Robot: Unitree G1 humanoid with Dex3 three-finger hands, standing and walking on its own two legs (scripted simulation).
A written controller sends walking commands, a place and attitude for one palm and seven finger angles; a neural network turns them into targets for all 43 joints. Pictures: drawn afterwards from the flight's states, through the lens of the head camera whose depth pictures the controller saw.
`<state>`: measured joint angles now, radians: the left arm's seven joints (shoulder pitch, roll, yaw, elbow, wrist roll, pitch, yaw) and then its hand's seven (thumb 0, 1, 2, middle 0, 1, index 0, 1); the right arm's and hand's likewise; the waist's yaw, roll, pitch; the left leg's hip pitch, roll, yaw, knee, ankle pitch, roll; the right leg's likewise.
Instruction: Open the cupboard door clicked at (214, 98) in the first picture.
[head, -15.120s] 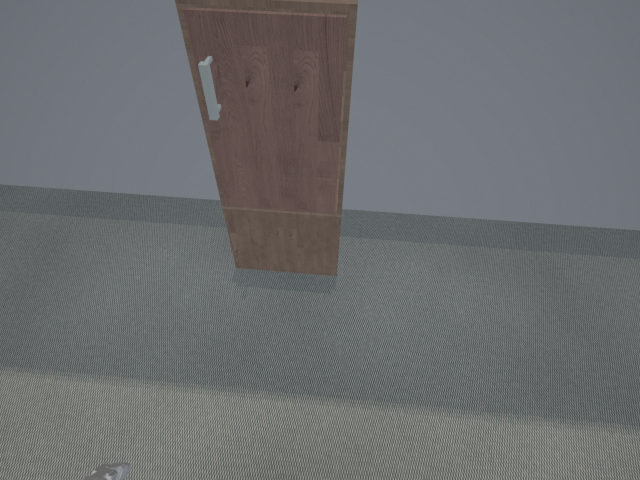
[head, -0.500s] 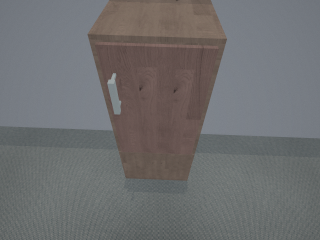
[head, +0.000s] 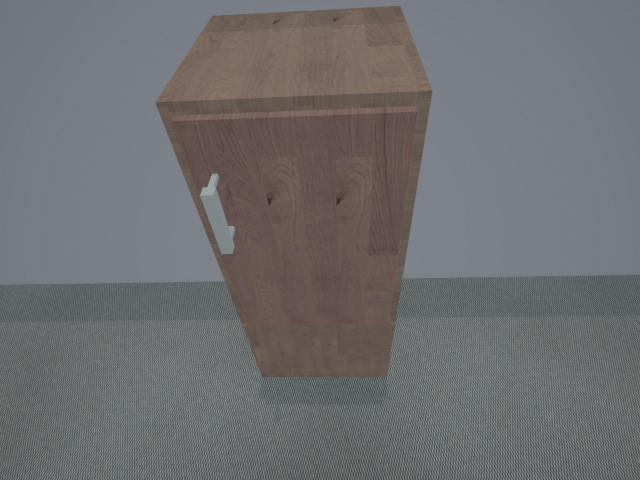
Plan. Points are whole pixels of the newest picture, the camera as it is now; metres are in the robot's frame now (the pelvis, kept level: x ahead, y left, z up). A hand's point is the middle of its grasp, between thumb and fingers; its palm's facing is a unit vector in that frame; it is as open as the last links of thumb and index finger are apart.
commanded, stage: look again from close up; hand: left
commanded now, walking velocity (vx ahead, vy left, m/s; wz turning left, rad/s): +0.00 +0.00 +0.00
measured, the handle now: (221, 214) +0.54 +0.21 +0.02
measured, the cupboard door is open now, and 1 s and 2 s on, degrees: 0 0 0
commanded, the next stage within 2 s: raise the hand with hooked fingers in 0.12 s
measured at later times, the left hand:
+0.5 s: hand (197, 397) +0.22 +0.17 +0.00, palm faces +0.14 -0.99 -0.02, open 7.8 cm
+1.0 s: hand (175, 421) +0.20 +0.20 -0.03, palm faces -0.04 -1.00 -0.02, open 10.7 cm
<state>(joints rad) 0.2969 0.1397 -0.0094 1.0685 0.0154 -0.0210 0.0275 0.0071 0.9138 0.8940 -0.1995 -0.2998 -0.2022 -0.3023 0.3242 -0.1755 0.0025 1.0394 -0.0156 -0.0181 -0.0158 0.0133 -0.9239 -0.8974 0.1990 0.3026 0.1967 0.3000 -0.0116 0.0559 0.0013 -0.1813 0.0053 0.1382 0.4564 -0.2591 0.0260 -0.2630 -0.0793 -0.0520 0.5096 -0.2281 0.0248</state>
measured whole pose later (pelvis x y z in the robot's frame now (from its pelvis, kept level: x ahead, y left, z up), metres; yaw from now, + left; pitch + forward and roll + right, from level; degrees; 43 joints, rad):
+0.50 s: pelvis +0.00 -0.03 -0.03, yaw +2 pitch +7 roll +1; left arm 0.29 0.18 0.18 0.26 -0.24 -0.49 -0.19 0.01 0.77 0.83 -0.21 -0.39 -0.21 -0.39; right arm 0.20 -0.27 -0.07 0.68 0.02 -0.30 -0.03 0.01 -0.91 -0.90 0.20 0.30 0.20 0.30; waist -0.02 -0.03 -0.09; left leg -0.49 0.05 0.09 0.76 -0.39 -0.01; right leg -0.55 -0.07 -0.09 0.80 -0.36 -0.02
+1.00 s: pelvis -0.02 -0.01 -0.07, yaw +3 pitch +13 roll -2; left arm 0.30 0.28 0.24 0.02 -0.31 -0.23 -0.40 0.01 0.20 0.59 -0.25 -0.76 -0.26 -0.76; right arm 0.24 -0.16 0.05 0.55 0.04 -0.20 -0.04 0.01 -0.90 -0.90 0.21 0.30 0.20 0.30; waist -0.01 0.04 -0.10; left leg -0.81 0.06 0.03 1.10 -0.51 0.02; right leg -0.81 -0.07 -0.12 1.04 -0.44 0.00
